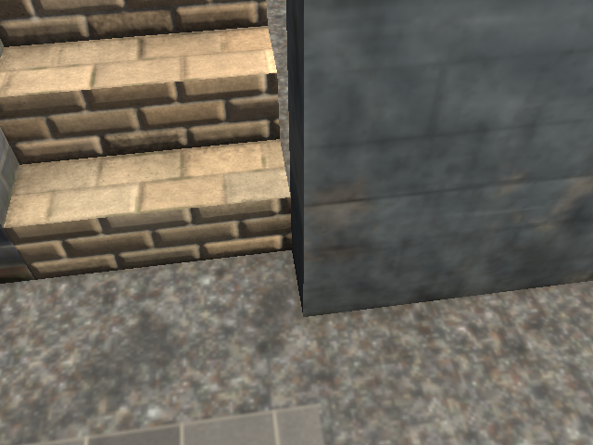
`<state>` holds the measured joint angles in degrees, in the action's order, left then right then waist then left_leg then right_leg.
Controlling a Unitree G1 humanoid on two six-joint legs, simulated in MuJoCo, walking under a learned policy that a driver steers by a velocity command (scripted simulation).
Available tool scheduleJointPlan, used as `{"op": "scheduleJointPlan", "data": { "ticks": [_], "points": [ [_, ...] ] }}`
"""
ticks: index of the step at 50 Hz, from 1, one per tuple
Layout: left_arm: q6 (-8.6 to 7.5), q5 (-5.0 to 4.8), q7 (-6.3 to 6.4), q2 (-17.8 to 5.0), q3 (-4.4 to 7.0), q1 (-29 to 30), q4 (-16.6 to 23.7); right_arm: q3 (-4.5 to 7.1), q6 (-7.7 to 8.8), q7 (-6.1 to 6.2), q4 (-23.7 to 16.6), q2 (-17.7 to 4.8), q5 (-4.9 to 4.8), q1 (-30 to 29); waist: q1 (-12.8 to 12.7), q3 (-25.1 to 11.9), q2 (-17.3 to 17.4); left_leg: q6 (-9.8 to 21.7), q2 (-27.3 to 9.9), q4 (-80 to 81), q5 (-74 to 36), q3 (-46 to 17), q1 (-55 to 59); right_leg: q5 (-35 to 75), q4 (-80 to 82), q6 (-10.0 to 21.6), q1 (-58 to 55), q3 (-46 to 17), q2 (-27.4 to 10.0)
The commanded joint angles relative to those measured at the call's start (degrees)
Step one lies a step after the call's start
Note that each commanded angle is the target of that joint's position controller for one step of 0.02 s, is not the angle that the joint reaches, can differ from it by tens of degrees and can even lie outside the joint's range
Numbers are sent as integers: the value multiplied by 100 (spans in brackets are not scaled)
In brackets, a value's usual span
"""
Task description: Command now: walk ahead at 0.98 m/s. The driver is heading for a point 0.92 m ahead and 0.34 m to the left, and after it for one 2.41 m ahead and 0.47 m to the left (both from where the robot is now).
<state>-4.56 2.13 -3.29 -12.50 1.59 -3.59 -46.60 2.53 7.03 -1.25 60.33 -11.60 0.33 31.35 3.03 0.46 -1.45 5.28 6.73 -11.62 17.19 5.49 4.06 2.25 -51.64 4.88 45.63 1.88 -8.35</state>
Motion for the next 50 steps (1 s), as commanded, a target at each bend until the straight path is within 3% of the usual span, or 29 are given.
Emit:
{"op": "scheduleJointPlan", "data": {
  "ticks": [1, 5, 7, 8, 9, 10, 11, 12, 13, 16, 18, 22, 26, 30, 32, 34, 35, 36, 37, 38, 40, 41, 42, 44, 46, 47, 48, 49, 50],
  "points": [
    [-54, -98, -69, -33, -113, 741, 487, 27, 209, 48, -427, -668, -92, -246, -182, 1006, 286, 429, -1404, 1399, -3038, -584, -1644, 956, 1319, 84, -1437, 500, 362],
    [-191, -69, 140, -600, 61, 509, 502, 57, 181, 179, -431, -1165, 62, -313, -474, 275, 594, 182, -1529, 30, -6727, -666, 93, 461, 2225, 225, -2283, 483, 1075],
    [-259, -35, 343, -933, 215, -1360, -46, 102, 42, 277, -438, -1355, 104, -514, -1301, -702, 729, 127, -1462, -2388, -6917, -780, 90, 308, 2722, 330, -4044, 197, 1062],
    [-293, 72, 457, -1112, 256, -2158, -227, 114, 17, 303, -334, -1252, 120, -414, -1479, -1127, 729, 139, -1179, -3681, -5493, -827, -759, 187, 2579, 286, -5241, -162, 510],
    [-320, 370, 465, -1656, 362, -2302, -248, -177, -61, 208, -454, 187, -214, 781, -562, -2194, -1361, -142, -319, -6662, 757, -590, -3505, 2360, 1708, 1232, -7883, -2600, -1956],
    [-251, 171, 355, -1302, 394, -2184, -43, -11, -110, 303, -339, -739, -320, 329, -1026, -3168, -401, -16, -272, -7371, 1298, -1017, -3785, 1456, 2235, 1417, -7683, -3457, -1913],
    [-277, 110, 336, -1040, 307, -1627, -44, 92, -123, 277, -571, -963, -217, -563, -767, -2117, -179, -8, -666, -6757, 522, -1104, -3898, 787, 2760, 1066, -6557, -2518, -1470],
    [-16, -89, 678, -1284, 477, -2292, -510, 197, -281, -23, -835, -1128, 125, -1120, -761, -1997, 631, -48, -856, -7104, -163, -1298, -3978, -30, 3048, 456, -6242, -3109, -1645],
    [-21, -53, 854, -948, 374, -2169, -567, 105, -450, -118, -865, -872, 273, -1354, -582, -1335, 751, -141, -1108, -7084, -689, -1345, -4011, 666, 3192, 148, -5391, -2398, -1557],
    [2, -110, 618, -388, 190, -1711, -520, -32, -674, -337, -814, -366, 193, -1189, -45, -472, -304, -176, -1232, -6911, -949, -1178, -3895, 197, 3441, -162, -3881, -772, -1015],
    [-83, -87, 484, -217, 149, -1870, -671, -105, -695, -449, -1113, -312, 220, -1859, -53, 38, -282, -96, -1395, -6371, -1441, -1111, -4114, -572, 3884, -243, -3284, -210, -969],
    [-359, -111, 297, -703, 303, -1844, -629, -146, -862, -378, -1427, -359, 107, -2378, 11, 709, -433, -85, -1431, -5371, -2566, -774, -4368, -756, 4197, -480, -3017, 505, -844],
    [-368, -110, 504, -705, 234, -2417, -718, -56, -772, -356, -1996, -530, 87, -3711, -241, 1418, -496, 43, -1280, -4460, -2539, -248, -5062, 589, 4407, -616, -3817, 1169, -1011],
    [-243, -108, 638, -983, 288, -2518, -682, -132, -715, -469, -2080, -437, 11, -3891, -181, 1091, -619, 432, -1222, -3710, -1948, 141, -4783, 1619, 4129, -529, -5105, 1755, -952],
    [-137, -74, 688, -1267, 347, -1959, -397, -7, -737, -344, -1961, -727, -99, -3458, 133, 406, -433, 678, -620, -3403, -1359, 780, -3499, 4396, 3464, -530, -5372, 1949, -750],
    [64, -47, 708, -1998, 604, -1190, 58, 149, -911, -135, -1902, -1034, -78, -1428, 1029, -599, -509, 838, -494, -3346, -190, 625, -2060, 5759, 1503, -313, -5448, 1753, -1131],
    [137, -120, 606, -1972, 647, -903, 179, 313, -947, -24, -1639, -1283, -114, -253, 1439, -1127, -457, 979, -330, -2866, 248, 376, -983, 4887, -182, -283, -5075, 1477, -1055],
    [172, -141, 493, -1431, 581, -472, 381, 450, -864, 107, -1468, -1210, -239, 116, 1571, -362, 24, 1190, -332, -2057, -167, -380, -681, 1813, -2331, -534, -3681, 1268, -182],
    [220, 33, 358, -92, 204, -222, 570, 365, -762, 120, -1179, -1142, -279, -308, 768, 691, 1341, 970, -349, -2257, -2026, -1108, -814, -2991, -4110, -510, -1385, 833, 782],
    [309, -314, 596, -287, 282, -1346, 945, 548, -753, -171, -2002, -1899, -106, -810, 253, -551, 2913, 2316, -1183, -1238, -3316, -3362, -82, -4032, -4504, -549, -498, 74, 1556],
    [278, -123, 657, -981, 335, -1205, 720, 612, -611, -172, -1973, -1777, -66, -1326, 59, -355, 1149, 2151, -1264, -321, -1067, -3593, -825, -3204, -2797, -394, -1016, -610, 772],
    [456, -392, 968, -1234, 499, -1229, 246, 444, -778, -472, -2538, -1363, 104, -2084, 110, 189, 856, 2109, -1121, -517, -4855, -2735, -1363, -3817, -2095, -391, -1397, 62, 912],
    [510, -437, 1033, -1374, 534, -1183, 244, 320, -784, -602, -2556, -1029, 276, -2286, -163, 182, 569, 1635, -725, -657, -6258, -2007, -2066, -3944, -640, -319, -2208, 235, 727],
    [552, -593, 1145, -1414, 583, -1477, -74, 232, -737, -819, -2300, -1036, 373, -2067, -125, -164, 378, 826, -526, -596, -6472, -2032, -2886, -2931, 1541, -380, -4106, 187, 757],
    [528, -346, 1120, -1586, 615, -2329, -281, 159, -560, -686, -1907, -1072, 126, -1539, -622, -938, 520, -177, -196, -1907, -5812, -2029, -3275, -1216, 2199, 64, -5705, -374, 439],
    [437, -165, 1136, -1620, 606, -3148, -472, 108, -513, -571, -2237, -1116, 62, -2236, -1231, -1207, 354, -534, -36, -3019, -4671, -1806, -4209, -106, 3042, 312, -6619, -753, -331],
    [413, -124, 1231, -1749, 601, -2916, -480, -28, -499, -446, -2535, -676, 199, -2497, -1179, -1460, -955, -578, 162, -4267, 436, -1426, -4947, -407, 3465, 777, -6634, -2339, -2161],
    [251, -86, 1238, -2253, 645, -2017, -193, 74, -664, -290, -2684, -1130, 254, -2076, -662, -956, -1629, -797, -321, -5775, 1732, -1554, -4841, 1475, 3452, 1312, -5370, -3729, -3456],
    [184, -181, 1118, -2088, 611, -1296, -84, 230, -796, -280, -2432, -1469, 258, -1831, -329, -255, -863, -701, -459, -6908, 1625, -1902, -4830, 2983, 2983, 1168, -4726, -3028, -3082]
  ]
}}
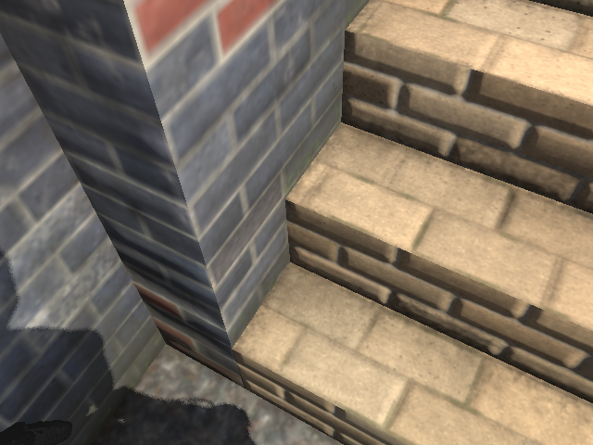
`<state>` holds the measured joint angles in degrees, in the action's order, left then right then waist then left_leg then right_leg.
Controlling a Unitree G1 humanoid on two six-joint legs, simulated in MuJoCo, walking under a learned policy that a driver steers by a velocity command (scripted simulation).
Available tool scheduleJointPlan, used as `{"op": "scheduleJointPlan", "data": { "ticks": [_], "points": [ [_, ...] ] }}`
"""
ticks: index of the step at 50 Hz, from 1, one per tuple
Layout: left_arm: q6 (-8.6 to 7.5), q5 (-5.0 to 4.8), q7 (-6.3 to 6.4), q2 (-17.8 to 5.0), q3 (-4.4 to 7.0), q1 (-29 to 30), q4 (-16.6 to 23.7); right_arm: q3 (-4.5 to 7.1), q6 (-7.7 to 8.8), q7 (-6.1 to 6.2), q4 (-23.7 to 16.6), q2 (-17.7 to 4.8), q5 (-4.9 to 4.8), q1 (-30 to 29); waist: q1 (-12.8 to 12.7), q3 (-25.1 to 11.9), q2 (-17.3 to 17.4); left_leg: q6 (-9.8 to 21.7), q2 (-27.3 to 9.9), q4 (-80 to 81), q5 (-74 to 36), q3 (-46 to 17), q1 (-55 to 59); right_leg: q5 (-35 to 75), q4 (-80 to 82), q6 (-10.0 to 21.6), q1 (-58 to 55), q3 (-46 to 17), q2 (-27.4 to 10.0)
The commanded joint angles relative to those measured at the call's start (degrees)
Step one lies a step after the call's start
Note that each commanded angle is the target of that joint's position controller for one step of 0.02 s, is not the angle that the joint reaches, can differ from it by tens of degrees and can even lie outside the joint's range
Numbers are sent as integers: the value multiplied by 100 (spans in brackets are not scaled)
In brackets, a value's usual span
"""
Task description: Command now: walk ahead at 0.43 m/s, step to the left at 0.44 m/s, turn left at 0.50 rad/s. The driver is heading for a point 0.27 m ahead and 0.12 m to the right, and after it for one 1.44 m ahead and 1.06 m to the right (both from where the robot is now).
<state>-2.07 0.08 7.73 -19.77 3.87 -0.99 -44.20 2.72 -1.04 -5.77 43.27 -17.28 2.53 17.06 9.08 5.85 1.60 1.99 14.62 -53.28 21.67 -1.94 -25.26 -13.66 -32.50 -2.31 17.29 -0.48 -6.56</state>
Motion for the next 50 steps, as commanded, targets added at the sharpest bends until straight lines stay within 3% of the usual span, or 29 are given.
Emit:
{"op": "scheduleJointPlan", "data": {
  "ticks": [1, 3, 5, 7, 8, 9, 10, 11, 12, 13, 16, 21, 25, 26, 27, 28, 29, 30, 32, 36, 37, 40, 41, 43, 44, 45, 46, 48, 50],
  "points": [
    [-101, -10, -102, -1239, 352, -1320, -337, 200, -26, 112, -626, -808, 77, -168, -645, -782, -1056, -222, -1209, -3144, 993, -1206, -1966, 4921, 755, 1425, -1889, -1955, -2518],
    [-255, 90, -287, -1241, 340, -1233, -455, 75, 4, 24, -682, -548, 54, -400, -502, -532, -1289, -58, -1266, -1471, 716, -1060, -1957, 4109, 575, 661, -1805, -828, -1241],
    [-153, 246, -361, -1532, 421, -826, -394, -78, 21, -83, -704, -293, -39, -811, -488, -217, -1686, -163, -1051, 1414, 426, 132, -87, 4059, 922, 553, -263, -67, -446],
    [-125, 65, -266, -1661, 518, -1224, -480, -65, -119, 9, -294, -39, -98, -496, -552, -509, -1732, -134, -875, 2217, -901, 614, 1514, 3956, 867, 552, 166, -321, -459],
    [-130, -5, -298, -1474, 449, -1141, -468, 5, -124, 49, 4, -42, -116, 257, -218, -801, -1468, 93, -1092, 3004, -1724, 462, 2349, 3942, 393, 424, 347, -275, -363],
    [-143, 121, -362, -1220, 351, -1208, -520, 37, -67, 106, 257, -240, 26, 650, 5, -1114, -748, 288, -1235, 3326, -2079, 516, 3024, 2107, -548, 275, 740, -142, 43],
    [-26, 229, -589, -361, 117, -1290, -215, 58, 97, 428, 434, -830, 111, 636, -515, -1191, 806, 178, -2791, 2695, -5702, -524, 3941, -2440, -2326, 74, 2063, 240, 707],
    [-18, 165, -570, -121, 10, -2012, -148, 323, 91, 693, 218, -1736, -69, 279, -714, -2325, 2285, 1245, -3798, 1935, -9890, -1010, 3551, -3181, -3571, -19, 1913, -120, 867],
    [17, 208, -552, -744, 162, -1653, -193, 228, 93, 800, 263, -1254, -216, 247, -584, -2446, 1353, 1335, -3792, 2314, -9553, -826, 3222, -2774, -4168, 19, 1415, -325, 841],
    [80, 265, -568, -922, 239, -1811, -258, 162, 27, 859, 203, -1069, -282, -437, -990, -1974, 999, 1143, -3591, 2455, -8061, -554, 2883, -2316, -4126, -68, 1472, -269, 788],
    [303, 267, -565, -818, 195, -2412, -577, 30, -162, 1023, 6, -678, -199, -1619, -1434, -1193, 1077, 1078, -3083, 2933, -6481, 235, 2259, -1621, -3820, -143, 1097, 317, 726],
    [409, 207, -562, -476, 130, -2015, -100, -43, -2, 1204, 123, -457, -100, -1760, -1453, -1039, 904, 1001, -3517, 3029, -5680, 306, 2332, -1159, -2089, 441, 424, -7, 224],
    [305, 190, -644, -129, 79, -2430, -169, -44, -69, 1159, 185, -373, -108, -1864, -1575, -1016, 573, 587, -2871, 2177, -3805, 1007, 1881, -76, 277, 643, -770, 428, 435],
    [198, 303, -674, -225, 113, -2593, -150, -22, -111, 1140, 266, -498, -152, -1707, -1739, -670, -79, 312, -2549, 1508, -2226, 992, 965, 558, 1074, 729, -1222, -271, 229],
    [145, 363, -646, -1148, 285, -2688, -8, -52, -171, 1123, 118, -409, -45, -1295, -1432, -514, -2065, -127, -1677, 96, 1200, 1053, -490, 4498, 1248, 1152, -1660, -2765, -1511],
    [122, 108, -641, -1574, 407, -1918, 500, -14, 196, 1129, -469, -496, 47, -2326, -1385, -1628, -3290, -424, -1223, -968, 1808, -276, -549, 3620, 1500, 2662, -1329, -3228, -1162],
    [103, 187, -536, -1172, 376, -927, 1008, 87, 327, 1071, -473, -900, -101, -2553, -1178, -1430, -2516, -360, -1189, -1332, 1439, -470, -633, 2623, 1622, 2564, -975, -2914, -1032],
    [99, 73, -395, -990, 369, -445, 1103, 172, 413, 991, -267, -976, -145, -2306, -898, -1202, -1460, -435, -1278, -1195, 757, -533, -680, 2336, 1467, 2025, -828, -2487, -761],
    [139, -93, -333, -864, 366, -281, 1250, 135, 424, 996, -43, -652, -101, -2211, -913, -1080, -455, -596, -1233, -259, 102, -243, -779, 2596, 1198, 1443, -948, -2116, -510],
    [414, -11, -404, -588, 306, -231, 1534, -2, 407, 942, 97, -231, -216, -1727, -1025, -1228, -917, -569, -1009, 1238, -379, -132, 249, 2349, 914, 1169, -521, -1999, -138],
    [536, 300, -520, -870, 338, -1323, 1120, -76, 126, 956, 242, -260, -208, -1418, -1601, -327, -1138, -466, -1040, 1138, -32, -25, -271, 3751, 1096, 1161, -1020, -2455, -689],
    [617, 142, -589, -1042, 407, -1211, 1211, -39, 22, 898, 97, -535, -255, -1247, -1473, -667, -1174, -339, -1131, 1311, -193, -410, 60, 3618, 948, 1113, -1120, -2746, -581],
    [663, 19, -619, -948, 358, -778, 1159, -50, 158, 881, -55, -485, -349, -1220, -1157, -881, -1458, -292, -1249, 1893, -413, -454, 803, 2774, 944, 958, -703, -2482, -49],
    [657, 17, -654, -902, 330, -308, 1342, 41, 186, 933, -71, -640, -258, -1009, -979, -682, -1288, -324, -1175, 3094, -730, -152, 1436, 902, 1026, 680, -54, -2489, 416],
    [648, -22, -677, -810, 262, -376, 1338, 91, 265, 1003, -68, -813, -175, -825, -900, -714, -755, -195, -1825, 3643, -690, -612, 1850, -10, 578, 577, 505, -2265, 808],
    [609, -49, -667, -349, 175, -842, 1313, 161, 275, 1008, -203, -1299, -74, -970, -1093, -876, 683, 148, -3450, 4204, -567, -1971, 2062, -1285, -1028, 399, 913, -1242, 1558],
    [666, 127, -680, -969, 301, -645, 1435, 240, 170, 991, -381, -1724, -34, -1310, -1105, -782, 1469, 1099, -4420, 4748, -641, -2836, 752, -1805, -2683, 192, 1001, -537, 1612],
    [743, 235, -804, -1262, 423, -829, 1178, 95, 112, 950, -399, -929, -80, -1729, -1400, -869, 652, 1105, -3609, 4204, -1661, -1475, 618, -1028, -3855, 185, 519, -683, 1048],
    [766, 173, -933, -993, 360, -1167, 963, 76, 115, 961, -485, -826, -127, -1863, -1381, -838, 550, 851, -2966, 3710, -2279, -474, 1404, -575, -4230, 118, 944, -466, 994]
  ]
}}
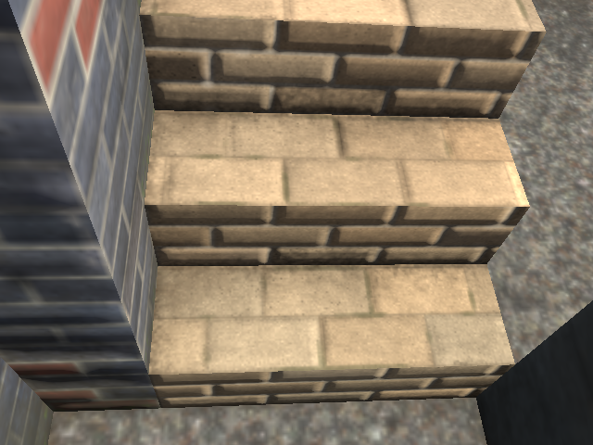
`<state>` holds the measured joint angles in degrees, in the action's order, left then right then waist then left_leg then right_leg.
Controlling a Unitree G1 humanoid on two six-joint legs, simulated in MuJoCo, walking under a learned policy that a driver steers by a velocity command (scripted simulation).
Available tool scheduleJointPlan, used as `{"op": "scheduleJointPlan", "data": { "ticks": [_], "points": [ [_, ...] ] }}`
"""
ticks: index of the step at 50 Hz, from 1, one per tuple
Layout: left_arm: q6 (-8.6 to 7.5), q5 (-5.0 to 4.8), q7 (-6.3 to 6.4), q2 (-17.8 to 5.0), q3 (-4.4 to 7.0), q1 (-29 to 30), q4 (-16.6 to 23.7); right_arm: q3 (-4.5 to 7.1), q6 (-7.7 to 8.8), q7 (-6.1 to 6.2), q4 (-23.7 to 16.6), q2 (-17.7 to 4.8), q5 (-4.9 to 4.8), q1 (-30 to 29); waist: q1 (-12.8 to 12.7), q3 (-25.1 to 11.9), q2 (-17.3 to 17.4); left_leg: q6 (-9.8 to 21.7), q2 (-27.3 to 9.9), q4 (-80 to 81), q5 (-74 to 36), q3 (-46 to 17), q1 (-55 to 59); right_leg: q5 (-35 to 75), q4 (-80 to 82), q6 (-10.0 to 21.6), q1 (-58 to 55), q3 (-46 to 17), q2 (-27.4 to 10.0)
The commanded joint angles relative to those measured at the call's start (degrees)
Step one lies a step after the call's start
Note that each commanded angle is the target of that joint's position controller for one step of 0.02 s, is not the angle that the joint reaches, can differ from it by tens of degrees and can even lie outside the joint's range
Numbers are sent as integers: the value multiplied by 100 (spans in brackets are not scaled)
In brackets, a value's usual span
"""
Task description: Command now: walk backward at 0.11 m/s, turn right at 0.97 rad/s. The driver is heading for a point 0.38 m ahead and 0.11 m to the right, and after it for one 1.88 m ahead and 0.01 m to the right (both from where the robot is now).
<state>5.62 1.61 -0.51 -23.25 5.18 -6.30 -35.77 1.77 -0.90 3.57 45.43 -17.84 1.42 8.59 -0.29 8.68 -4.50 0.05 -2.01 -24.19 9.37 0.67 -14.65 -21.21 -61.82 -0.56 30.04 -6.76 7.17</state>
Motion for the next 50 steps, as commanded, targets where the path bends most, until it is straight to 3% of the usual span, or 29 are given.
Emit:
{"op": "scheduleJointPlan", "data": {
  "ticks": [1, 2, 3, 5, 9, 10, 12, 13, 14, 15, 16, 17, 18, 20, 23, 26, 30, 33, 35, 37, 39, 40, 41, 43, 45, 46, 48, 49, 50],
  "points": [
    [26, 36, -130, -388, 150, -599, 165, 164, 141, 44, -702, -738, -48, -845, -301, -1097, 1204, 1001, -1270, 698, -1212, -593, 824, 100, -926, -193, -101, 293, -399],
    [39, 34, -129, -322, 106, -368, 218, 157, 141, 54, -535, -716, -89, -447, -47, -1002, 1163, 989, -1310, 681, -1296, -532, 1181, 46, -503, -232, 20, 384, -428],
    [77, -68, -139, -173, 49, -122, 347, 199, 148, 75, -396, -870, -85, -30, 85, -938, 1284, 973, -1391, 634, -1370, -521, 1512, -136, -154, -295, 74, 492, -409],
    [85, -62, -129, -93, 48, -147, 418, 288, 137, 11, -256, -988, -106, 353, 267, -1028, 1654, 998, -1682, 527, -1594, -524, 1887, -550, 158, -309, 11, 559, -478],
    [72, -115, -210, 89, 13, -307, 543, 493, -7, -94, -221, -1302, -5, 245, 190, -886, 2088, 692, -1716, 716, -406, 156, 1169, -954, 1441, -213, -962, 826, -708],
    [31, -85, -177, 107, 11, -434, 436, 561, -177, -125, -331, -1354, 28, 179, 158, -1073, 2188, 618, -1755, 594, -278, 355, 1083, -1115, 1647, -161, -1235, 1050, -672],
    [-77, -106, -245, 46, 57, -614, 354, 607, -159, -121, -298, -1385, -15, 231, 72, -1184, 2106, 416, -1838, 583, 44, 473, 809, -710, 2363, 64, -1668, 1044, -720],
    [-91, -127, -251, 29, 86, -755, 256, 630, -105, -176, -364, -1365, -66, 102, -155, -1096, 1895, 137, -1778, 218, 306, 716, 594, -181, 3190, 202, -1972, 1025, -790],
    [-83, -97, -196, -106, 162, -942, 51, 622, -86, -230, -291, -1182, -88, 344, -251, -1076, 1191, -138, -1650, -587, 393, 1045, 29, 189, 3759, 332, -2523, 785, -688],
    [-68, -157, -108, -176, 131, -1042, -65, 596, -93, -345, -172, -934, -131, 622, -357, -709, -198, -377, -1336, -1896, 1711, 1337, -1199, 678, 4081, 487, -2897, -17, -948],
    [-66, -282, -118, -1233, 301, -1081, 175, 412, -195, -386, -858, -430, -63, 176, -295, -717, -1952, -803, -490, -2801, 3055, 998, -2671, 1872, 4327, 1138, -2135, -2823, -2597],
    [-164, -192, -129, -1220, 358, -1264, 138, 495, -300, -320, -951, -781, -10, -509, -546, -509, -734, -744, -382, -3460, 2661, 41, -2434, 2246, 4569, 1361, -1645, -2732, -2730],
    [-639, -103, -47, -1139, 303, -1186, 225, 647, -295, -113, -1054, -1045, -24, -574, -344, -166, 237, -507, 129, -4327, 2371, -601, -3194, 578, 4722, 1559, -1586, -3933, -2984],
    [-773, -326, 290, -1072, 298, -380, 301, 546, -196, 66, -854, -749, 99, -147, 95, -389, -442, -286, -84, -4378, 1108, -974, -3432, 680, 4398, 865, -1842, -2219, -2395],
    [-712, -239, 541, -401, -7, -16, 621, 584, -54, 57, -616, -900, 42, 195, 180, -1399, -681, -464, 171, -4439, 255, -759, -2488, 2613, 4011, 804, -1922, -1240, -2035],
    [-655, -290, 551, -275, -108, -326, 491, 483, -56, 36, -586, -634, -69, 275, 42, -1378, -911, -560, 242, -4058, 251, -636, -2331, 2594, 3911, 840, -1928, -1019, -1841],
    [-637, -288, 519, -433, -83, -323, 501, 393, 60, -94, -613, -458, -141, 53, -160, -1057, -998, -667, 236, -2821, 349, -455, -1990, 1705, 3952, 834, -1811, -1234, -1767],
    [-687, -216, 432, -116, -208, -54, 500, 273, 181, -261, -493, -251, -137, 272, -114, -1234, -935, -623, 60, -1704, 647, -279, -921, 2382, 3862, 892, -1721, -996, -1838],
    [-642, -218, 385, -466, -94, 29, 457, 312, 248, -341, -480, -459, -232, 328, -100, -1142, -924, -518, 201, -1197, 701, -28, -630, 3119, 3642, 1023, -1862, -1030, -1981],
    [-567, -315, 465, -662, -15, -32, 425, 329, 323, -430, -431, -595, -282, 427, -103, -1052, -731, -323, 292, -297, 76, 38, -509, 3753, 3363, 995, -2152, -1017, -1998],
    [-622, -313, 606, -690, 6, -230, 390, 353, 287, -498, -519, -788, -223, 401, -114, -1260, -177, 25, 141, 90, -2331, -335, -37, 3645, 2895, 643, -2303, -614, -1656],
    [-682, -129, 652, -558, -21, -557, 483, 486, 248, -499, -489, -1320, -267, 429, -446, -1593, 681, 399, -278, -443, -4458, -815, 553, 3093, 2512, 319, -2024, -180, -1163],
    [-713, -64, 663, -523, -39, -441, 500, 517, 166, -489, -489, -1282, -317, 558, -297, -1927, 975, 799, -370, -507, -4934, -958, 767, 2375, 2289, 111, -1907, 175, -915],
    [-672, -215, 598, -190, -142, -127, 583, 476, 7, -372, -473, -1021, -359, 698, -98, -1790, 1305, 1272, -548, -232, -4446, -1547, 658, 451, 1599, -11, -1415, 505, -582],
    [-542, -324, 491, -2, -190, -163, 591, 437, -63, -419, -585, -945, -293, 614, -96, -1438, 1639, 1614, -665, 246, -3342, -2089, 738, -1737, 1293, 24, -689, 467, -472],
    [-538, -358, 449, 81, -226, -318, 543, 477, -71, -455, -599, -1024, -327, 627, -188, -1426, 1501, 1541, -629, 263, -2844, -2132, 829, -1626, 1692, 59, -699, 414, -529],
    [-652, -378, 350, -24, -170, -504, 336, 477, -181, -461, -837, -1028, -458, 41, -426, -1249, 1222, 1020, -173, -67, -1676, -1775, 179, 203, 3655, 221, -1567, 273, -659],
    [-675, -247, 341, -422, -4, -880, 115, 413, -198, -526, -1074, -786, -409, -99, -459, -1110, 607, 594, 303, -889, -347, -1379, -912, 1165, 4458, 400, -2537, -580, -1503],
    [-654, -15, 323, -1178, 166, -775, 164, 357, -80, -577, -1300, -459, -179, 279, -60, -1120, -1201, 193, 839, -1917, 2066, -854, -2271, 2572, 4598, 1238, -2925, -2731, -3226]
  ]
}}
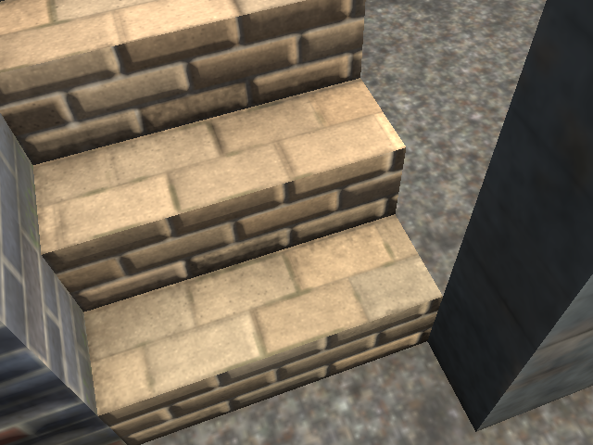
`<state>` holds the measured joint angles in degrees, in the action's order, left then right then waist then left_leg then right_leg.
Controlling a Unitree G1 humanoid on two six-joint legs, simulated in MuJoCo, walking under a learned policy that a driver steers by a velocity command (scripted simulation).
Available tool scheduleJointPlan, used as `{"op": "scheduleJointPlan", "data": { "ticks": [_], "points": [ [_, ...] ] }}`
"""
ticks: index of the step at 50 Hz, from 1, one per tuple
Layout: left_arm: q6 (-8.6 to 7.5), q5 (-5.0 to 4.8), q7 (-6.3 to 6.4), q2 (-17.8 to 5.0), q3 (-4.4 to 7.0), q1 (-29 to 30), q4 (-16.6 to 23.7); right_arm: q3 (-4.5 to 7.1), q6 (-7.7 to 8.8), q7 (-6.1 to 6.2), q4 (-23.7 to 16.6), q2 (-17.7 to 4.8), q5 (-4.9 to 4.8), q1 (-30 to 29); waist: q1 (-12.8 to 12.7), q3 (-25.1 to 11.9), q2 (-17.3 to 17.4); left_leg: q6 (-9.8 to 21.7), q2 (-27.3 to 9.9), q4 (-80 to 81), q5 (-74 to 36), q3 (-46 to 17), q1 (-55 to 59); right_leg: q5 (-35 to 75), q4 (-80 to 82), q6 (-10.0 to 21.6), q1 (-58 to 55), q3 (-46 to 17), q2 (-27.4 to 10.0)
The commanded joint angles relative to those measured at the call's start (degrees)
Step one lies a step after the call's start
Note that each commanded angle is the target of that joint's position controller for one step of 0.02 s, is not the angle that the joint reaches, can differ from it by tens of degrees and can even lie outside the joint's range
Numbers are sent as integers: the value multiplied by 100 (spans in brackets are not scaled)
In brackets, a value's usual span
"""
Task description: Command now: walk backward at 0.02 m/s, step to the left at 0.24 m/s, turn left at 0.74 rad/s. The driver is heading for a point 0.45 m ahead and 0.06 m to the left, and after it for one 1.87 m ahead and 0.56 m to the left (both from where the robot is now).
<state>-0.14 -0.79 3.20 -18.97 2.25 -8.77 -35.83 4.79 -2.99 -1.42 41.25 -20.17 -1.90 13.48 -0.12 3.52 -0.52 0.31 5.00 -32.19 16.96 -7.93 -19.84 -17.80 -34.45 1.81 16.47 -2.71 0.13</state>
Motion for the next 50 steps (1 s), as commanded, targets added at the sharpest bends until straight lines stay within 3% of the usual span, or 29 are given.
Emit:
{"op": "scheduleJointPlan", "data": {
  "ticks": [1, 2, 3, 4, 5, 10, 11, 12, 13, 16, 17, 18, 19, 20, 21, 22, 24, 26, 28, 32, 37, 39, 40, 41, 42, 43, 45, 46, 50],
  "points": [
    [-156, 160, 0, -1279, 405, -474, 199, 165, 190, -152, -714, -702, 325, 233, 106, -866, -1173, -80, -444, -2419, 1618, -472, -1793, 3558, 1689, 1295, -1603, -3333, -3055],
    [-209, 88, 102, -1059, 380, -239, 239, 240, 148, -165, -539, -890, 353, 613, 300, -731, -719, -351, -482, -3101, 1365, -463, -1668, 4121, 1423, 1088, -1534, -2311, -2718],
    [-192, 134, 194, -934, 376, -72, 203, 222, 136, -180, -455, -714, 306, 772, 413, -607, -567, -463, -611, -3101, 935, -262, -1808, 3930, 1258, 760, -1593, -1384, -2230],
    [-182, 83, 254, -928, 402, 91, 205, 171, 96, -177, -461, -563, 275, 753, 436, -393, -721, -532, -732, -3045, 534, -86, -1910, 3812, 1139, 499, -1504, -783, -1898],
    [-173, 6, 276, -784, 368, -23, 240, 162, 63, -206, -518, -532, 132, 663, 272, -332, -867, -580, -716, -2988, 234, 77, -1875, 4080, 1001, 441, -1443, -319, -1603],
    [-104, 223, 340, -1062, 511, -622, -14, -70, 22, -489, -1018, -167, 150, -52, -279, -344, -836, -731, -1045, -2096, -110, 712, -1713, 3302, 1519, 793, -1551, 333, -1943],
    [-109, 98, 340, -1188, 543, -617, -9, -73, 74, -493, -1029, -215, 128, 27, -254, -441, -946, -731, -1110, -1927, -360, 810, -1517, 2883, 1546, 790, -1619, 441, -1944],
    [-102, 340, 174, -837, 444, -753, -209, -124, -31, -495, -898, 11, 351, -365, -496, -438, -830, -400, -917, -1189, -343, 1076, -1178, 3177, 1169, 684, -1632, 900, -1670],
    [-80, 272, 108, -820, 429, -604, -220, -131, -45, -445, -877, 35, 273, -340, -434, -529, -1017, -286, -739, -748, -388, 1374, -666, 3134, 1133, 607, -1447, 1131, -1534],
    [-155, 66, 88, -984, 484, -616, -366, 32, 20, -313, -636, -250, 330, -49, -181, -466, -1209, 89, -449, 282, -206, 1455, 304, 2399, 559, 459, -977, 1111, -1632],
    [-152, 77, 38, -826, 433, -761, -432, 124, 121, -208, -245, -412, 415, 659, 155, -750, -548, 214, -231, 885, -560, 1362, 1208, 1812, -537, 276, -636, 1367, -1259],
    [-162, 279, -2, -242, 274, -1139, -418, 239, 214, -155, 57, -897, 492, 1083, 192, -856, 827, 436, -1252, 1220, -750, 77, 1822, -1102, -1916, 19, 269, 1518, -774],
    [-8, 411, 19, -24, 166, -713, 131, 447, 295, -25, -19, -1858, 166, 1196, 165, -1082, 2579, 1534, -2638, 1873, -1380, -2373, 1935, -2502, -3253, -267, 1603, 968, 22],
    [100, 381, -72, -430, 212, -379, -104, 289, 351, 111, 288, -1136, 16, 1136, 332, -1073, 1555, 1489, -2484, 1850, -227, -1616, 1678, -1889, -3717, -159, 1597, 282, -320],
    [88, 175, -143, -387, 182, -255, -119, 116, 321, 222, 213, -657, 140, 775, 292, -821, 1327, 1393, -2339, 1975, 421, -1334, 1416, -1419, -3576, -42, 1661, 221, -341],
    [35, 119, -194, -241, 105, -320, -314, -39, 303, 291, 191, -232, 200, 212, 31, -611, 972, 1099, -2120, 2080, 163, -942, 1236, -875, -3188, -9, 1430, 137, -441],
    [57, 129, -184, -82, 27, -585, -623, -209, 357, 479, 203, 107, 176, -314, -169, -638, 710, 862, -2017, 2088, -1423, -233, 1034, -367, -2716, -5, 581, 52, -363],
    [157, 208, -130, 13, -12, -448, -598, -337, 424, 595, 267, 135, 222, -523, -228, -420, 402, 809, -2057, 1866, -2064, 367, 555, -461, -2041, -93, -132, -121, -194],
    [272, 260, -109, -116, 18, -493, -545, -256, 412, 630, 395, -225, 147, -418, -211, -300, 772, 869, -2051, 1815, -1261, 521, 465, -461, -1741, -156, -156, 163, -31],
    [347, 302, -136, -88, 15, -256, -307, -206, 290, 683, 446, -358, 98, -216, -19, -1, 1001, 1042, -2305, 1810, 103, 388, 361, -609, -1473, -157, 241, 444, -39],
    [284, 338, -335, 69, 66, 45, -86, -119, 390, 560, 510, -516, 29, -65, -49, -72, 785, 1016, -2587, 1593, 467, 522, 583, -579, -709, 108, 171, 771, -67],
    [256, 377, -320, -27, 157, -330, -137, -55, 501, 573, 453, -518, 29, -286, -443, -334, 698, 634, -2277, 1017, 426, 927, 356, -243, 68, 242, -462, 643, -64],
    [193, 430, -337, -168, 209, -665, -199, -26, 478, 582, 527, -467, 105, -151, -616, -435, 245, 356, -1999, 198, 427, 1314, 33, 26, 588, 305, -892, 169, -184],
    [139, 488, -275, -726, 349, -976, -108, -127, 429, 551, 381, -78, 154, -158, -725, -361, -1314, 0, -1230, -1821, 939, 1929, -1075, 99, 1597, 503, -1196, -1987, -1393],
    [-45, -182, -235, -1404, 594, -884, 163, -6, 440, 645, -441, -264, 345, -1060, -498, 392, -2154, -502, -143, -2765, 1930, 860, -2799, 520, 2084, 1562, -1043, -4059, -1836],
    [-236, -32, -190, -1095, 496, -936, 207, 121, 435, 633, -404, -538, 467, -1276, -512, 145, -1338, -552, -280, -3747, 1738, 166, -3124, 1564, 1895, 1617, -1382, -3662, -1985],
    [-330, -48, -157, -942, 530, -595, 446, 169, 381, 584, -146, -460, 399, -593, -114, -337, -356, -525, -464, -4020, 791, -154, -3019, 2692, 1400, 1125, -1500, -2472, -1596],
    [-210, -90, -187, -943, 530, -407, 600, 144, 357, 579, -174, -349, 395, -463, 14, -501, -175, -572, -492, -3966, 512, -49, -2805, 3364, 1070, 1035, -1437, -2069, -1419],
    [42, 75, -211, -984, 532, -421, 867, 7, 265, 481, -254, 8, 276, -426, 130, -910, -234, -578, -161, -3977, -1, 167, -2079, 4120, 697, 1052, -741, -1662, -961]
  ]
}}
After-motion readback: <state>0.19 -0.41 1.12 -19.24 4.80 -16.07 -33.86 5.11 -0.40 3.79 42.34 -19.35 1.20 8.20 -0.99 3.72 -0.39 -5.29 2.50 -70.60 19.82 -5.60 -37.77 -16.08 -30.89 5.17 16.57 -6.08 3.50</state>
